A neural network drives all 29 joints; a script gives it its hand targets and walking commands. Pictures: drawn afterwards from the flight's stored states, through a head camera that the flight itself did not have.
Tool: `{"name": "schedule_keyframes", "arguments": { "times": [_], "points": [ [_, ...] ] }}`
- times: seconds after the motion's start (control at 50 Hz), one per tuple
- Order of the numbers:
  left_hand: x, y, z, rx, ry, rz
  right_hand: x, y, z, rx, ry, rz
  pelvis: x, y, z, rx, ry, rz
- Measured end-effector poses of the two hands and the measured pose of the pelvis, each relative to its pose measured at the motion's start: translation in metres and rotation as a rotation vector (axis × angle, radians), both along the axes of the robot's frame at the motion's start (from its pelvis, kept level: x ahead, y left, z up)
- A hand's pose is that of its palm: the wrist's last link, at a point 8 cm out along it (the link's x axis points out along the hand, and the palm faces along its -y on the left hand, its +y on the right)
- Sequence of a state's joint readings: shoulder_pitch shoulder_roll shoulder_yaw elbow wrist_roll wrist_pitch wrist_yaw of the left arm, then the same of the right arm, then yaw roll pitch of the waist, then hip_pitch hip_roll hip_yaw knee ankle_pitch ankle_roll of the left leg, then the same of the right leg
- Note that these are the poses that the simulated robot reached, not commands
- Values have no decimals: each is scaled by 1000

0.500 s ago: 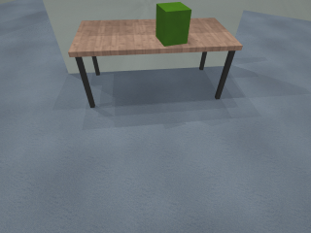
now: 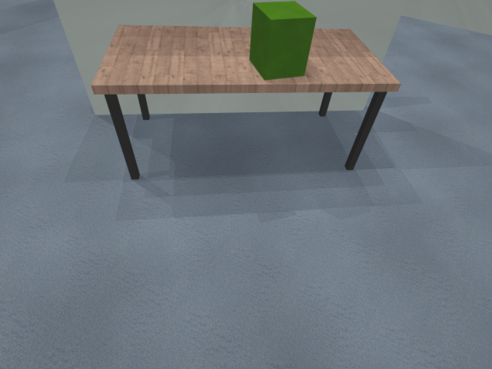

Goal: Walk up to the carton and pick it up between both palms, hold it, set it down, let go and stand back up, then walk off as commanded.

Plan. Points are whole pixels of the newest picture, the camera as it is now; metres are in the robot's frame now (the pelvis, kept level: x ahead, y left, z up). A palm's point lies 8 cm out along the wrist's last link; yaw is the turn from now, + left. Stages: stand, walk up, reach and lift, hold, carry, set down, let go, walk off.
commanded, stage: walk up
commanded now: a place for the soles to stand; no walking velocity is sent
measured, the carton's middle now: (279, 40) +1.46 -0.12 -0.06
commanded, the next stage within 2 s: none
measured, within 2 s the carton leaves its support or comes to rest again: neither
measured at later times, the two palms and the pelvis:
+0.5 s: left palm (111, 274) +0.35 +0.29 -0.13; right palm (417, 318) +0.27 -0.32 -0.09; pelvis +0.25 +0.00 -0.01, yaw +1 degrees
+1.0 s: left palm (166, 203) +0.53 +0.21 -0.11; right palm (411, 213) +0.53 -0.40 -0.10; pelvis +0.46 -0.10 +0.00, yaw +5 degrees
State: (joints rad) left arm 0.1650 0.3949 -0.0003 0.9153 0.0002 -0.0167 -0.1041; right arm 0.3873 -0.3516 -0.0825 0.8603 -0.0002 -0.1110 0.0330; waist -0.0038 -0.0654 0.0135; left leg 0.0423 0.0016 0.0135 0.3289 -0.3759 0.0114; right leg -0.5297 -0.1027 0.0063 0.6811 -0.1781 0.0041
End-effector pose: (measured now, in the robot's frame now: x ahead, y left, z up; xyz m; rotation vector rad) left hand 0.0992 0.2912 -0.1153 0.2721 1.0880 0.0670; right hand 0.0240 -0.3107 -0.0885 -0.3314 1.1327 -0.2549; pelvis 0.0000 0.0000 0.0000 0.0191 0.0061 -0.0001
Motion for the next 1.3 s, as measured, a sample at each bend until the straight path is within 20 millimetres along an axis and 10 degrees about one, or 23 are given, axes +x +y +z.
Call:
{"name": "schedule_keyframes", "arguments": {
  "times": [0.08,0.34,0.42,0.56,0.8,0.9,1.3],
  "points": [
    [51,-18,-7,20,-30,-6,50,-16,-25,26,17,-4,46,-19,-16,-4,-5,-1],
    [153,-6,0,27,-42,45,214,-5,-5,13,-96,50,172,-10,-6,-30,-55,31],
    [210,6,-24,21,-48,6,232,0,-20,-20,-75,20,212,4,-27,-30,-56,25],
    [274,-10,-5,7,-33,0,265,-14,7,-39,12,12,271,-9,-2,-5,-20,30],
    [372,-66,-7,57,-19,19,386,-74,-30,18,34,35,380,-76,-20,21,-10,52],
    [402,-79,7,65,-17,48,452,-88,-15,20,-18,70,422,-92,-6,6,-24,74],
    [547,-89,-15,-6,0,72,612,-99,12,-80,-27,92,577,-93,-5,-27,-26,98]
  ]
}}
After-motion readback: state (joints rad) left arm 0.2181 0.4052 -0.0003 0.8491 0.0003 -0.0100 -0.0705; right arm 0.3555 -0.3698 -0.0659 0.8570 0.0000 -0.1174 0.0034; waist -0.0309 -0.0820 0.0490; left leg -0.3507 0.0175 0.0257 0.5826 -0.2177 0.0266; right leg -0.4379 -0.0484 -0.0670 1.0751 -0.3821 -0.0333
